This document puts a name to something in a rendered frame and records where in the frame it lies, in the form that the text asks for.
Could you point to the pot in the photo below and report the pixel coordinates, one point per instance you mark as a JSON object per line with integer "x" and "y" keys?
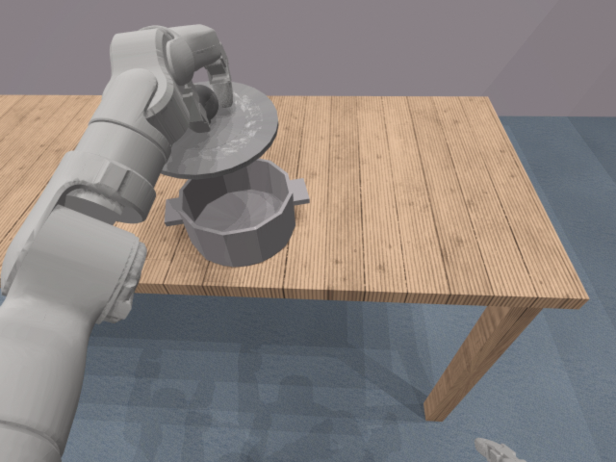
{"x": 241, "y": 218}

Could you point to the robot left upper arm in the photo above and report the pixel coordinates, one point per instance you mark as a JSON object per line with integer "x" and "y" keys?
{"x": 79, "y": 271}

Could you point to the lid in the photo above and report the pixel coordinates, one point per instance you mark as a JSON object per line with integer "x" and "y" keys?
{"x": 239, "y": 135}

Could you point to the right robot hand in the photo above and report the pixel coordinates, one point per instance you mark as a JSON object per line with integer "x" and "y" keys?
{"x": 495, "y": 452}

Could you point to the table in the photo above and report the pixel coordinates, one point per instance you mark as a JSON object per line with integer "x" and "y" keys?
{"x": 413, "y": 199}

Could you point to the left robot forearm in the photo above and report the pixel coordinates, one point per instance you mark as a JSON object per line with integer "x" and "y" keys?
{"x": 114, "y": 168}

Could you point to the knob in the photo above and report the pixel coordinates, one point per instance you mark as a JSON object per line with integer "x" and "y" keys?
{"x": 208, "y": 100}

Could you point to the left robot hand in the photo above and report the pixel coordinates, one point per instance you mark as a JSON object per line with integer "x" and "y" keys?
{"x": 207, "y": 51}

